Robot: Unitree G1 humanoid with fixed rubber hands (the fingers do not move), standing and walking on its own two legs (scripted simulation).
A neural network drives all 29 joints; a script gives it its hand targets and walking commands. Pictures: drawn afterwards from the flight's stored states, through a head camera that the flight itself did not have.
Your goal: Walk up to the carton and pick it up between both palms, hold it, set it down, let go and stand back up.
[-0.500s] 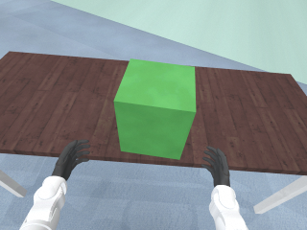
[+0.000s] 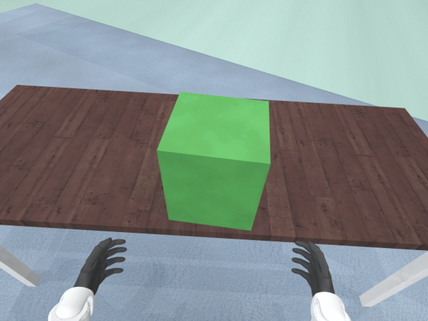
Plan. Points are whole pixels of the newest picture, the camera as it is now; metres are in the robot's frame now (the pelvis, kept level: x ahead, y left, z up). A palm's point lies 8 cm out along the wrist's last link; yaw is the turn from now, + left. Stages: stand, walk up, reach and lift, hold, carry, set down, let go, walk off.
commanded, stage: set down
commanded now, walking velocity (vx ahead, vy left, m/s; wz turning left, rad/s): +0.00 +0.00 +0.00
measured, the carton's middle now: (216, 163) +0.46 +0.02 +0.01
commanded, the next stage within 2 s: let go in 0.68 s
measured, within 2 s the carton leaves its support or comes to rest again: neither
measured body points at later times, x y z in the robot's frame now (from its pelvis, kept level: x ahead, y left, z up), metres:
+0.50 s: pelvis +0.00 -0.01 +0.00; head -0.01 +0.00 +0.45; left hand +0.17 +0.23 -0.08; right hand +0.17 -0.22 -0.08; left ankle +0.00 +0.11 -0.74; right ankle -0.01 -0.09 -0.74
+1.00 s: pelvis -0.01 -0.02 +0.00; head -0.01 -0.01 +0.45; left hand +0.16 +0.21 -0.09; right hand +0.15 -0.25 -0.09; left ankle +0.00 +0.11 -0.74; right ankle -0.01 -0.09 -0.74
